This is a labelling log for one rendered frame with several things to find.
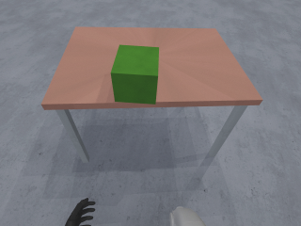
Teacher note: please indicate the carton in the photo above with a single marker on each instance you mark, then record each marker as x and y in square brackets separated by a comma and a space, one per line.
[134, 74]

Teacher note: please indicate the left robot hand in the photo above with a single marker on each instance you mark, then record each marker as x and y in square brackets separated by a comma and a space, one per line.
[76, 215]

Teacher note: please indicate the table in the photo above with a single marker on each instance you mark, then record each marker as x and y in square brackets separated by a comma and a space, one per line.
[195, 68]

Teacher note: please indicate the robot right thigh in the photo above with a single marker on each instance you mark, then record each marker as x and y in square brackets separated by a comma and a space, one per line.
[185, 217]

